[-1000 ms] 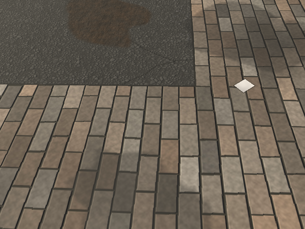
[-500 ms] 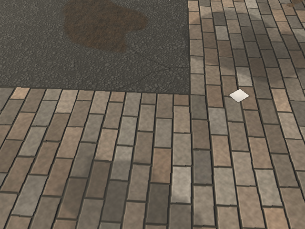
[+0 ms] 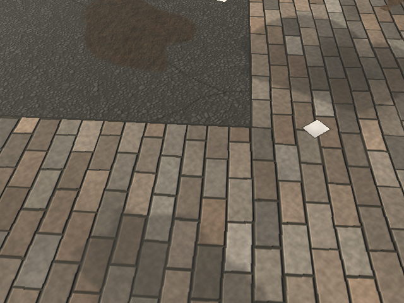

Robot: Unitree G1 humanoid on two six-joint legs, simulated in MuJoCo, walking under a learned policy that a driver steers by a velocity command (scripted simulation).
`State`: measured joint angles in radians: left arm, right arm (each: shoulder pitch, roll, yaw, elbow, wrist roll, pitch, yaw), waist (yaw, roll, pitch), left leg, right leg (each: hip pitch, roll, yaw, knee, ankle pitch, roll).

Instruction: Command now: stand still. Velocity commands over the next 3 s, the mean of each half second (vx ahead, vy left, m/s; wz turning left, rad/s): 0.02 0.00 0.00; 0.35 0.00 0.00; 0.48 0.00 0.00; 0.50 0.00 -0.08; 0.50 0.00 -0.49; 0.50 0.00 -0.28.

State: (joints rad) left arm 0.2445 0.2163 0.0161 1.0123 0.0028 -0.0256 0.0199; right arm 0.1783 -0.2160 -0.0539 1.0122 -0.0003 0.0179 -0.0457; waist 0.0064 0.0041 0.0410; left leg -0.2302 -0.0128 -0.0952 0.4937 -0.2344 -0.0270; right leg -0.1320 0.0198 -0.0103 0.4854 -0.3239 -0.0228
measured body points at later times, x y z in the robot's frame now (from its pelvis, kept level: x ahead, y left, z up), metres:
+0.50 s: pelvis +0.00 -0.01 +0.00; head +0.00 -0.01 +0.45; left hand +0.00 +0.24 -0.15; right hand +0.03 -0.26 -0.15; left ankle +0.02 +0.14 -0.73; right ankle -0.04 -0.10 -0.74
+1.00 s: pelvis +0.16 +0.06 +0.01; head +0.17 +0.07 +0.46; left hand +0.30 +0.32 -0.12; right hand +0.10 -0.18 -0.13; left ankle +0.08 +0.14 -0.74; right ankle +0.28 -0.11 -0.67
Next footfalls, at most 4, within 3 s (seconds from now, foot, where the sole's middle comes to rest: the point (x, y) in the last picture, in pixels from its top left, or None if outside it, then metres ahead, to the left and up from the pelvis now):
0.74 left None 0.12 0.14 -0.77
1.22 right None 0.50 -0.08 -0.77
1.78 left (170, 225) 0.80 0.16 -0.77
2.34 right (235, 167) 1.08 -0.10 -0.77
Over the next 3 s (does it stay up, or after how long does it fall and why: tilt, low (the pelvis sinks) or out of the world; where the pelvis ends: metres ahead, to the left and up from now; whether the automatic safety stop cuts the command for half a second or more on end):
stays up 1.32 -0.06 0.00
